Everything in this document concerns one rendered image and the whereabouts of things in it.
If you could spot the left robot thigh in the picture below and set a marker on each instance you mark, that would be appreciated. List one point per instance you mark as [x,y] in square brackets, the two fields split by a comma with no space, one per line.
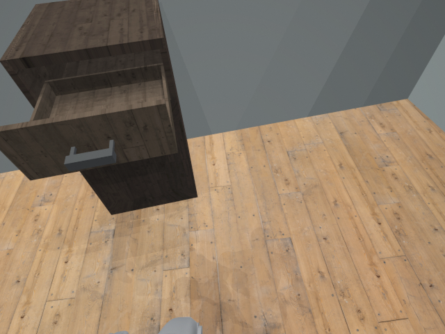
[182,325]

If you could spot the handle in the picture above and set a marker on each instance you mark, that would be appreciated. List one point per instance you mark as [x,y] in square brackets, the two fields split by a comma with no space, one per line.
[90,159]

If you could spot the cabinet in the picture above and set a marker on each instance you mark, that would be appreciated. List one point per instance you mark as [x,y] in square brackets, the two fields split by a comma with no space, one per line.
[77,37]

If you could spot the drawer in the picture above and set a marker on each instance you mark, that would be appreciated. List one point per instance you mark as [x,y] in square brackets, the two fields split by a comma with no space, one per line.
[130,106]

